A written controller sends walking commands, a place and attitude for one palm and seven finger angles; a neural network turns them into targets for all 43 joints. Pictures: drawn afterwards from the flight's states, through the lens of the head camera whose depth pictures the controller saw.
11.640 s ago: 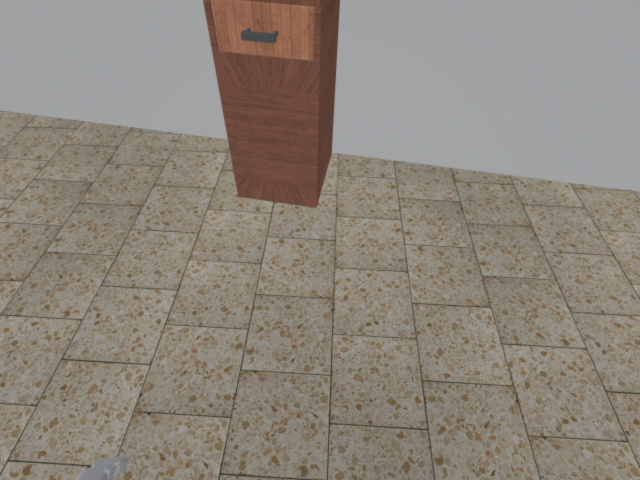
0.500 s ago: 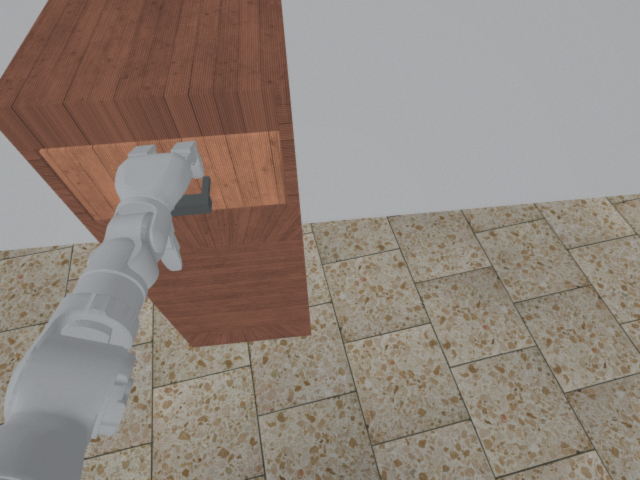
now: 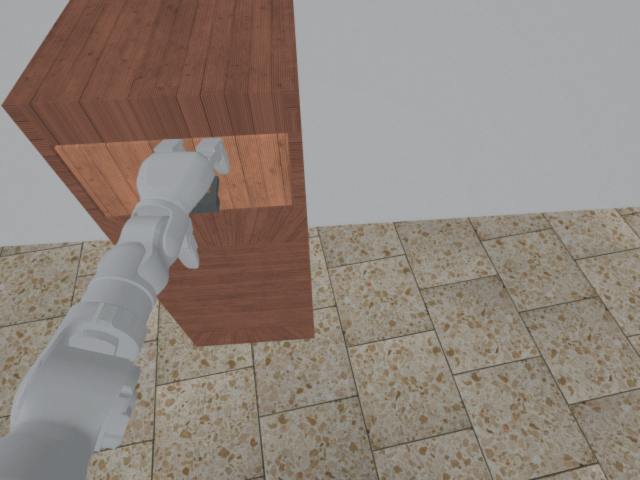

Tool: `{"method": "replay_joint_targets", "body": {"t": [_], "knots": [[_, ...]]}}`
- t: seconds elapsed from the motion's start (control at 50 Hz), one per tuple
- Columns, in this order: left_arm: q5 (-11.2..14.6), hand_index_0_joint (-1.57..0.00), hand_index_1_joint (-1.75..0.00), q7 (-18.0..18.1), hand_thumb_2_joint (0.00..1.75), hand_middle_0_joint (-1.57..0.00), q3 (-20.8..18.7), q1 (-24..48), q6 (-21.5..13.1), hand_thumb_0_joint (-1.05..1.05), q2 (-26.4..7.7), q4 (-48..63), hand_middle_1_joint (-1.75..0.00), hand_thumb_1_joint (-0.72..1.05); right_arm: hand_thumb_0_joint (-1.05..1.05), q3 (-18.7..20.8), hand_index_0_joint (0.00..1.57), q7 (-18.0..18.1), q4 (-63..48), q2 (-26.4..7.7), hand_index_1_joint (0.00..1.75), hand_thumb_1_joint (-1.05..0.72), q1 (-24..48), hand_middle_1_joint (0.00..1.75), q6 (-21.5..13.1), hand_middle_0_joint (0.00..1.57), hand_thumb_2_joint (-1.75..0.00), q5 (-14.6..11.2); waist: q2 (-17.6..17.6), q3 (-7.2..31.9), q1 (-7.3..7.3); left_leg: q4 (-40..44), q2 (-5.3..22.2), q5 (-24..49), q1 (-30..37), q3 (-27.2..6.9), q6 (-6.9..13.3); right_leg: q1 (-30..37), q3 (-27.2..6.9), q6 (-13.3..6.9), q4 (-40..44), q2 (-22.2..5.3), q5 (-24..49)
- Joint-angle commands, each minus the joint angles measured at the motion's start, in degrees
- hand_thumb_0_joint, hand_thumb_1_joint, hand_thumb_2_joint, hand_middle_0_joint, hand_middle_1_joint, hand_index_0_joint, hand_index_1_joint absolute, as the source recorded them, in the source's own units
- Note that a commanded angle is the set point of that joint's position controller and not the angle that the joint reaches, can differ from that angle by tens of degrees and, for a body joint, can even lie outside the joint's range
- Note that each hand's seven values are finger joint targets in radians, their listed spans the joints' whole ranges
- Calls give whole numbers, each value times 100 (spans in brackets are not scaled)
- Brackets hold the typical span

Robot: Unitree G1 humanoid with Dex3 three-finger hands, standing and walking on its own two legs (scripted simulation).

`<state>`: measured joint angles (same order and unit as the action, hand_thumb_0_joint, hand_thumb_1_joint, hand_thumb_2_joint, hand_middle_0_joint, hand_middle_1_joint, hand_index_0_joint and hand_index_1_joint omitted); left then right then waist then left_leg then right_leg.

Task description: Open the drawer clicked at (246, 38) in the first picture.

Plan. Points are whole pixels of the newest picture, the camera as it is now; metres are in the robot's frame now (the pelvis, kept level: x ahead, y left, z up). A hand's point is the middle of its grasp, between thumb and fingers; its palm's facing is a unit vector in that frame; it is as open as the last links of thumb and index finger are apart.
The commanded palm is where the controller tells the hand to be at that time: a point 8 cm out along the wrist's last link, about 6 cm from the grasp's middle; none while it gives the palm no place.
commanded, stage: move the hooked fingers above the handle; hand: left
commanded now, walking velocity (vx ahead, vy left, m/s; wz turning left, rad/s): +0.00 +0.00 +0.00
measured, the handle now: (184, 194) +0.53 +0.21 +0.00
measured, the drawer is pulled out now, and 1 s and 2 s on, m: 0.00 0.00 0.00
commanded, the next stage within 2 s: none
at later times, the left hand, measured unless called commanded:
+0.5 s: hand (190, 188) +0.49 +0.18 +0.07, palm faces +0.10 -0.07 -0.99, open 13.8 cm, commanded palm +0.46 +0.22 +0.11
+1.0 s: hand (168, 219) +0.45 +0.21 +0.04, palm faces -0.08 -0.02 -1.00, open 13.8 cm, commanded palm +0.46 +0.22 +0.11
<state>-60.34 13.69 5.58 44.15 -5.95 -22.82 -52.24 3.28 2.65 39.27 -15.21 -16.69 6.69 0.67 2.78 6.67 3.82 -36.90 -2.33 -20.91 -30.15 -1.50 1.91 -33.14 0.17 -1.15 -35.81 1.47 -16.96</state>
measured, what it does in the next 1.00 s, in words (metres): stands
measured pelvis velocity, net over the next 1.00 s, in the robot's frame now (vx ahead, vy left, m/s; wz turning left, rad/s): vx -0.01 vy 0.00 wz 0.01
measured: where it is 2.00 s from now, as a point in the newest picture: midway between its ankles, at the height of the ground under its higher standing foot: outside the picture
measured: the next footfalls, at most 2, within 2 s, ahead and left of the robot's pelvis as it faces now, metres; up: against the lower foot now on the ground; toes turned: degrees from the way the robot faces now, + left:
none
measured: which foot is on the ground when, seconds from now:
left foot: down 0.00-1.00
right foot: down 0.00-1.00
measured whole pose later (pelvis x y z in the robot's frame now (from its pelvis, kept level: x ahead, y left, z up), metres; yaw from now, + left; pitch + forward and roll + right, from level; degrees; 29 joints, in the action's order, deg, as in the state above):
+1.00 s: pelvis -0.01 +0.00 -0.01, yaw +1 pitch +16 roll -1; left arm -59.6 11.4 6.2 45.2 -10.0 -28.7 -53.3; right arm 3.8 4.5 40.1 -16.0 -20.9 4.8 0.4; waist 2.4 5.5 3.9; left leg -39.9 -2.3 -20.8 -35.0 -2.1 1.9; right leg -37.2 0.9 -1.0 -37.5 1.4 -16.4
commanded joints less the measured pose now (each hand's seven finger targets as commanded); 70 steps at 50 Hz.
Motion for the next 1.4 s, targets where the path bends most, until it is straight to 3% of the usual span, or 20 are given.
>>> {"method": "replay_joint_targets", "body": {"t": [0.0,0.06,0.12,0.18,0.24,0.32,0.36,0.44,0.48,0.52,0.58,0.66,0.8,0.84,0.94,1.06,1.12,1.2,1.3,1.38], "knots": [[-183,-30,-120,976,30,-30,-1149,2738,409,0,-2251,882,-120,-50,0,110,20,-5,-421,-639,30,-90,-290,30,-101,20,-90,42,208,2163,-214,176,-68,2594,359,164,-48,1383,39,-183,-41,35,2071],[-253,-30,-120,1067,30,-30,-942,2535,1083,0,-2196,183,-120,-50,0,98,20,-46,-403,-712,30,-90,-231,30,-63,20,-90,9,-59,2290,-150,209,-55,2363,156,310,-42,1587,32,-118,-2,22,2102],[-61,-30,-120,609,30,-30,-511,2586,1492,0,-1832,-256,-120,-50,0,147,20,-20,-403,-793,30,-90,-411,30,-26,20,-90,-95,-502,2444,53,278,-13,2328,328,358,11,1797,1,-30,182,27,2323],[252,-30,-120,-82,30,-30,-209,2549,1237,0,-1469,74,-120,-50,0,210,20,62,-464,-855,30,-90,-554,30,-21,20,-90,-153,-702,2618,200,259,15,2507,724,327,104,1960,-40,39,312,-10,2628],[319,-30,-120,-509,30,-30,235,2952,593,0,-968,631,-120,-50,0,216,20,152,-428,-839,30,-90,-576,30,-79,20,-90,-113,-663,2075,458,247,20,2299,894,180,157,1451,-44,32,451,-6,2251],[105,-30,-120,-213,30,-30,-254,3199,-322,0,-1442,1516,-120,-50,0,261,20,176,-367,-708,30,-90,-724,30,-163,20,-90,-20,339,2182,222,106,48,2720,1334,6,37,844,-26,-112,250,46,1834],[-43,-30,-120,250,30,-30,-832,3375,-444,0,-2069,1494,-120,-50,0,251,20,138,-292,-696,30,-90,-778,30,-184,20,-90,17,537,2305,80,32,37,2806,1116,-49,-62,765,2,-164,63,74,1733],[-165,-30,-120,1162,30,-30,-1488,3011,228,0,-2617,873,-120,-50,0,136,20,-12,-241,-719,30,-90,-531,30,-158,20,-90,103,317,2494,-159,-55,-41,2918,389,54,-127,1067,108,-197,-240,87,1983],[-199,-30,-120,1340,30,-30,-1148,2762,833,0,-2259,346,-120,-50,0,125,20,-95,-249,-722,30,-90,-430,30,-119,20,-90,98,251,2532,-139,-13,-33,2817,251,187,-125,1198,139,-156,-228,75,2110],[-161,-30,-120,1189,30,-30,-888,2565,1358,0,-2072,-149,-120,-50,0,138,20,-148,-246,-794,30,-90,-454,30,-74,20,-90,35,-105,2588,-100,76,0,2676,200,279,-97,1422,133,-100,-115,78,2214],[-17,-30,-120,889,30,-30,-1057,2842,1716,0,-2607,-296,-120,-50,0,58,20,-56,-295,-858,30,-90,-318,30,87,20,-90,-77,-708,2666,-86,263,-33,2227,-49,371,8,2034,-26,2,72,12,2303],[67,-30,-120,362,30,-30,-745,2565,1858,0,-2440,-742,-120,-50,0,-39,20,134,-367,-845,30,-90,-189,30,184,20,-90,-208,-961,1897,-58,549,-24,1572,-225,430,49,2007,-67,50,368,-50,1815],[-10,-30,-120,-471,30,-30,-201,2629,481,0,-1831,123,-120,-50,0,52,20,341,-640,-836,30,-90,-536,30,-116,20,-90,-181,-362,1803,241,361,36,1416,315,300,137,1306,-125,-4,425,-36,1413],[63,-30,-120,-459,30,-30,69,3125,-77,0,-1403,840,-120,-50,0,162,20,311,-588,-762,30,-90,-716,30,-216,20,-90,-127,-111,2041,413,191,56,1644,744,188,131,954,-130,-27,388,-3,1368],[120,-30,-120,259,30,-30,-443,3952,-713,0,-1795,1699,-120,-50,0,313,20,217,-270,-770,30,-90,-1024,30,-358,20,-90,6,530,2668,432,-179,62,2469,1345,-102,-53,275,-14,-119,51,90,1396],[-52,-30,-120,1318,30,-30,-1015,3661,422,0,-2373,292,-120,-50,0,154,20,-21,-5,-852,30,-90,-813,30,-272,20,-90,71,366,2427,280,-163,-21,2333,373,12,-101,468,161,-130,-174,105,1488],[-137,-30,-120,1150,30,-30,-802,3366,1282,0,-2288,-426,-120,-50,0,102,20,-130,-34,-889,30,-90,-703,30,-152,20,-90,42,436,2626,114,-79,-17,2606,300,144,-122,910,159,-123,-156,95,1911],[-119,-30,-120,636,30,-30,-684,3197,1777,0,-2380,-883,-120,-50,0,41,20,-59,-122,-936,30,-90,-597,30,79,20,-90,-87,-512,2345,151,155,-3,2204,-48,262,2,1484,62,-9,98,65,2072],[137,-30,-120,-133,30,-30,-619,2536,1524,0,-2406,-1098,-120,-50,0,-54,20,186,-410,-930,30,-90,-447,30,126,20,-90,-211,-1121,1584,112,449,-16,1252,-401,345,104,1697,-51,49,406,-26,1475],[10,-30,-120,-414,30,-30,-629,2279,806,0,-2509,-575,-120,-50,0,-81,20,316,-639,-891,30,-90,-442,30,3,20,-90,-209,-730,1471,19,424,0,890,-431,348,122,1472,-159,16,414,-65,1015]]}}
